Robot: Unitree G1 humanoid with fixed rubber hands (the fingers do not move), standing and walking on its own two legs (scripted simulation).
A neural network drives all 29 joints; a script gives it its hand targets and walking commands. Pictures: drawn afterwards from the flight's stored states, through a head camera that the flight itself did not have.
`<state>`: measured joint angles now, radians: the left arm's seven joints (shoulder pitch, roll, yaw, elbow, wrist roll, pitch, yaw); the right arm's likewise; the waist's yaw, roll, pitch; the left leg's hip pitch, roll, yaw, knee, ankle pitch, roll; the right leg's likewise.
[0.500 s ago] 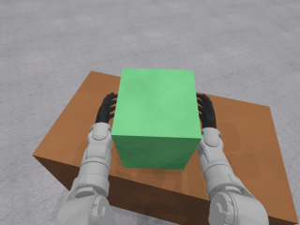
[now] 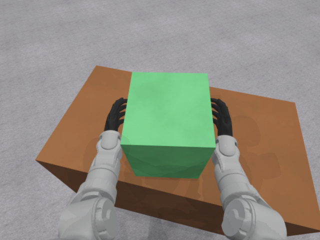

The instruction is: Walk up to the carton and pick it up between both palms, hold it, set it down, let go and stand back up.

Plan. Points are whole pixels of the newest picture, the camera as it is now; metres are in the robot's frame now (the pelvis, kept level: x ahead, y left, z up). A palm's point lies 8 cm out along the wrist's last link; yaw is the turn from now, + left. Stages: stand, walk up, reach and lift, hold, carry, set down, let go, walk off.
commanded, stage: set down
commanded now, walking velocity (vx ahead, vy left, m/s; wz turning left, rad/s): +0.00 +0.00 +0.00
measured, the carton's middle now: (167, 129) +0.42 +0.02 -0.02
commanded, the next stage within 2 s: none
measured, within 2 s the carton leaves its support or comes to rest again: rests again in 1.12 s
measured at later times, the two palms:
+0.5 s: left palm (118, 130) +0.40 +0.17 -0.02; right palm (220, 131) +0.42 -0.12 +0.00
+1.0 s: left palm (118, 133) +0.40 +0.17 -0.03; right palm (218, 134) +0.41 -0.12 -0.01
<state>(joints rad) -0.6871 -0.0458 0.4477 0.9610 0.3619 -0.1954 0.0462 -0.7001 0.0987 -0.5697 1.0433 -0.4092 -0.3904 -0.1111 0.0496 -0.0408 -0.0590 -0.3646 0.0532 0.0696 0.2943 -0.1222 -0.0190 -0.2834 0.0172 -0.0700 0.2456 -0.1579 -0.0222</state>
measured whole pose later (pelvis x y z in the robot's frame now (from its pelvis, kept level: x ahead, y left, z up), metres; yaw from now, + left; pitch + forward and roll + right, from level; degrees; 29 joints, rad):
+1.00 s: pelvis +0.00 +0.00 -0.01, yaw +1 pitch +22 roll -1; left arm -0.78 -0.01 0.55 1.18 0.40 -0.38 0.08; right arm -0.78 0.09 -0.70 1.13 -0.52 -0.47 -0.09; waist 0.03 -0.04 -0.12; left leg -0.61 0.06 0.08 0.35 -0.12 -0.01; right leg -0.53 0.01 -0.09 0.32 -0.17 -0.02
